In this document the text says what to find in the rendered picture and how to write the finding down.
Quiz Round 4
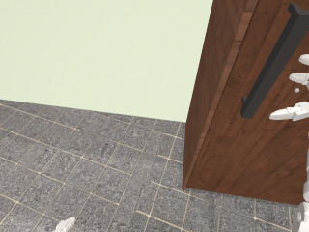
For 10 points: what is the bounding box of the robot left hand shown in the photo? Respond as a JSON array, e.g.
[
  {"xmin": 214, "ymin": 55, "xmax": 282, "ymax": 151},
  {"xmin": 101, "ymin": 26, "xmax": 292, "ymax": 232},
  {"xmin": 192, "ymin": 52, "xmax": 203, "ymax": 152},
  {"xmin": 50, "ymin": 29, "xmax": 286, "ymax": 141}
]
[{"xmin": 52, "ymin": 217, "xmax": 75, "ymax": 232}]

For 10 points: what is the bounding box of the handle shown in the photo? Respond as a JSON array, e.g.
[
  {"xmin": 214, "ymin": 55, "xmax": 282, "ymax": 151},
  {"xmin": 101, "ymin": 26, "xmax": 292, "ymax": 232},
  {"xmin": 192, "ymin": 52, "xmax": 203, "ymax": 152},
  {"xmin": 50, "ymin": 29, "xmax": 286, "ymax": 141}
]
[{"xmin": 240, "ymin": 3, "xmax": 309, "ymax": 119}]

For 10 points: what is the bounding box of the robot right hand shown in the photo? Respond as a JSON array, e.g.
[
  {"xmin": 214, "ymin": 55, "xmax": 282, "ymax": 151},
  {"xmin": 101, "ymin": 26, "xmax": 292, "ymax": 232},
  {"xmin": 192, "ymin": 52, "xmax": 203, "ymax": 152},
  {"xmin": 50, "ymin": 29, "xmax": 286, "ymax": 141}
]
[{"xmin": 269, "ymin": 54, "xmax": 309, "ymax": 121}]

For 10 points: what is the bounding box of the wardrobe door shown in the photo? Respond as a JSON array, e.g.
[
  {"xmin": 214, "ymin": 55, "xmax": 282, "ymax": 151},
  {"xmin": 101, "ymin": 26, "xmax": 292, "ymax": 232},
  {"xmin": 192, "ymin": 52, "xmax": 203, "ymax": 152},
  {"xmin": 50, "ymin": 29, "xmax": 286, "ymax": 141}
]
[{"xmin": 186, "ymin": 0, "xmax": 309, "ymax": 206}]

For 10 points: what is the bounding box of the robot right upper arm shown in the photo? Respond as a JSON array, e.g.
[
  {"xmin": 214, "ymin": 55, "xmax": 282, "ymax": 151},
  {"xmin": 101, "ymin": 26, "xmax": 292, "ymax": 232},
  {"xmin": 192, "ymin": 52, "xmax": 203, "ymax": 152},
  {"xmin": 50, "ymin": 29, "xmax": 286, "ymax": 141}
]
[{"xmin": 291, "ymin": 201, "xmax": 309, "ymax": 232}]

